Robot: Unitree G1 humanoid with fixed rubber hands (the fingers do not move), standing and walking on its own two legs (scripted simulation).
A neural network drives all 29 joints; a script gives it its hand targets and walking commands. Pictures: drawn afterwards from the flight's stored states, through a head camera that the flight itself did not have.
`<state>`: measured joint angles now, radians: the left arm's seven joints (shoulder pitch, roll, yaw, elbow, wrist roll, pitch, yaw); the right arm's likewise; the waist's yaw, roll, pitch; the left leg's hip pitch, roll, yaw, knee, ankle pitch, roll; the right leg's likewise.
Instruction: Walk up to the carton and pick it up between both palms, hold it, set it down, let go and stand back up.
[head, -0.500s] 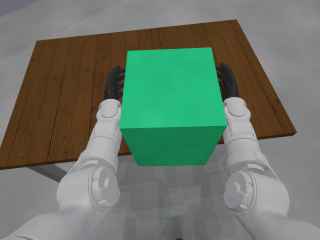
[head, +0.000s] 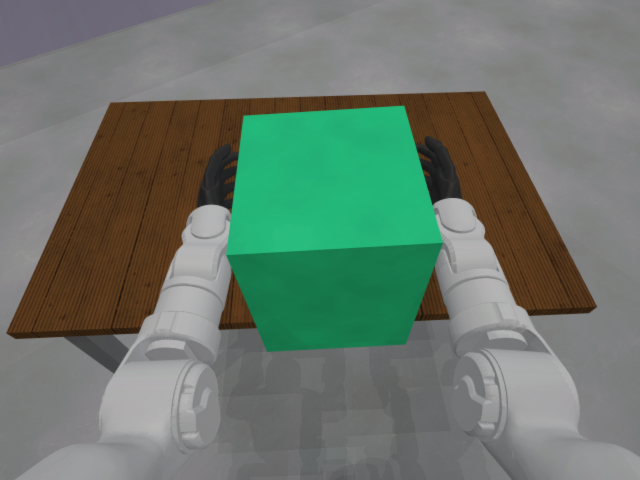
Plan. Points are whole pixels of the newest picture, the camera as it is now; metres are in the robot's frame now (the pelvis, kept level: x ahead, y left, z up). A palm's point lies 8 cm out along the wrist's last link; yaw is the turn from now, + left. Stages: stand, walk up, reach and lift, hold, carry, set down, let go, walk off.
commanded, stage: reach and lift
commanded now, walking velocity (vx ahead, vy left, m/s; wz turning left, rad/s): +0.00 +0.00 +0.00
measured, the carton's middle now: (330, 238) +0.42 -0.04 +0.05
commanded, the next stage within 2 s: none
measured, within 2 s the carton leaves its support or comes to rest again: neither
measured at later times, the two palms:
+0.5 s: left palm (207, 201) +0.41 +0.11 +0.13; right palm (456, 207) +0.40 -0.18 +0.12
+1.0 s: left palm (157, 203) +0.37 +0.14 +0.18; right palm (454, 212) +0.35 -0.15 +0.17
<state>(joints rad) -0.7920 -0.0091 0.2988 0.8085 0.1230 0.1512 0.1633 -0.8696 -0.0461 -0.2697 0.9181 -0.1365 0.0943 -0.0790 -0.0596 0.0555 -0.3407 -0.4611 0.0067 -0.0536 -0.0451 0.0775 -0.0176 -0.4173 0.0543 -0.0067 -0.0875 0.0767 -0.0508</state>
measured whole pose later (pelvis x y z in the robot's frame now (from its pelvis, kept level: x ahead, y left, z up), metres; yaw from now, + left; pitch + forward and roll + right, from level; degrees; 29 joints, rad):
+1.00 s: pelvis -0.04 +0.02 +0.01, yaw -2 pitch +6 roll +0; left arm -0.76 -0.06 0.34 0.40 0.23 0.58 0.07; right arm -0.78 -0.04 -0.16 0.61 0.01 0.39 -0.13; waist -0.07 0.02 -0.14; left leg -0.18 -0.02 -0.02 0.02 0.06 0.02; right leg -0.17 0.03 0.02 0.03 0.03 -0.02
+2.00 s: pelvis -0.01 +0.02 +0.01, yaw -1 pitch -2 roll +0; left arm -0.55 -0.09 0.32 -0.05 0.25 0.79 -0.02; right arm -0.60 -0.03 0.01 0.29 0.15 0.49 -0.23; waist -0.07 0.00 0.01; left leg 0.09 -0.02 -0.03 -0.09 0.04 0.01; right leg 0.11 0.03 0.02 -0.09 0.02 -0.02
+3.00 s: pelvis -0.01 +0.03 +0.01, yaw -2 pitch -4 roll +0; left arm -0.50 -0.10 0.28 -0.20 0.26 0.88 -0.03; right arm -0.53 -0.04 0.03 0.16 0.18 0.54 -0.24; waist -0.08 0.00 0.06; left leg 0.13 -0.02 -0.01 -0.09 0.03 0.02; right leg 0.14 0.02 0.04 -0.09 0.02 -0.01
